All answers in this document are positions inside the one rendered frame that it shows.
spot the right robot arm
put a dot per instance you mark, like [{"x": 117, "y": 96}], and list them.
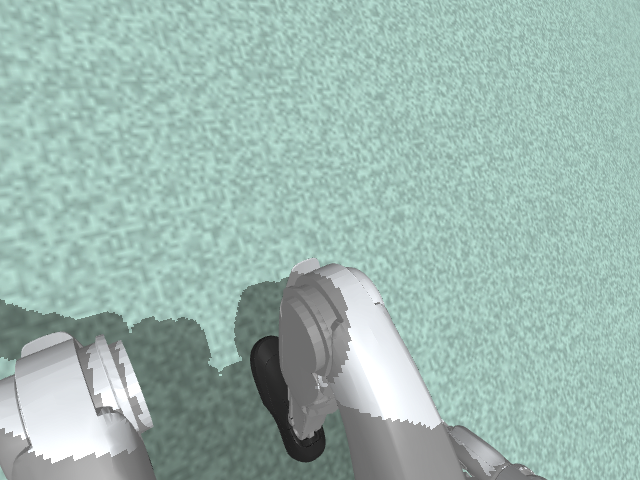
[{"x": 518, "y": 472}]

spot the right robot foot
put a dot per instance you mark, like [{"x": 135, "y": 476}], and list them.
[{"x": 273, "y": 390}]

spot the right robot hand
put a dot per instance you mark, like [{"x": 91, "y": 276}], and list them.
[{"x": 477, "y": 457}]

